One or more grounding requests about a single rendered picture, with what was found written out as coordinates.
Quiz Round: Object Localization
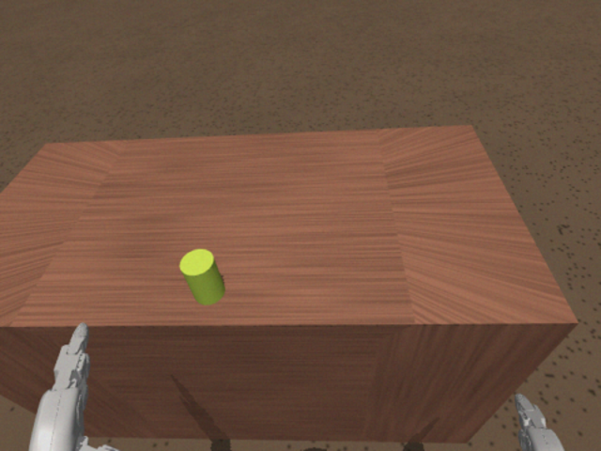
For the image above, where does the can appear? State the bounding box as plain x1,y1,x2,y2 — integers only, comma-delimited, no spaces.
179,249,225,305

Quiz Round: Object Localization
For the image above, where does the left robot hand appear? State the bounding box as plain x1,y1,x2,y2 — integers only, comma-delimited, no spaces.
28,322,120,451

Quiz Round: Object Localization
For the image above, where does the right robot hand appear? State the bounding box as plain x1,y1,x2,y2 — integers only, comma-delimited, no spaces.
515,394,564,451

